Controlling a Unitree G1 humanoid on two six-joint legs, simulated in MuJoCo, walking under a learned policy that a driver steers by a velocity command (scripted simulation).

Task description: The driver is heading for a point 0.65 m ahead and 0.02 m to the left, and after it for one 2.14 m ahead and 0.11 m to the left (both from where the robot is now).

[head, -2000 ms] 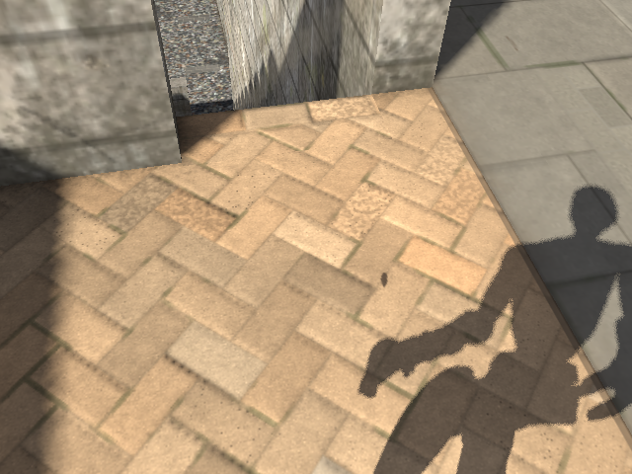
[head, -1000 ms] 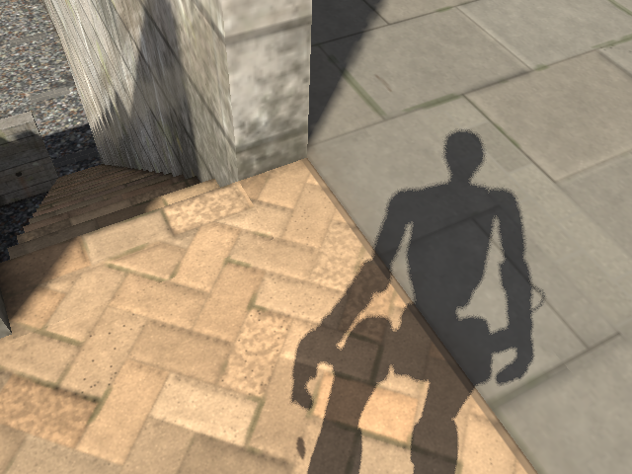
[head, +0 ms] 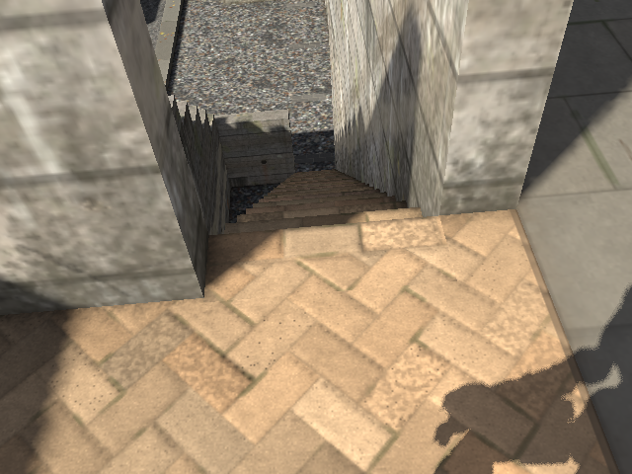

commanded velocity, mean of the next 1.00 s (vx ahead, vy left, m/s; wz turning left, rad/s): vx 0.23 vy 0.00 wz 0.33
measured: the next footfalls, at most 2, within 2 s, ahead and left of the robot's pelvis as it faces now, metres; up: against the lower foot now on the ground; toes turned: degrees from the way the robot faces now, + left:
left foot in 0.30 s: +0.07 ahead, +0.13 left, +0.00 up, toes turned +13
right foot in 0.86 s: +0.33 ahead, -0.01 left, +0.00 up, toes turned +16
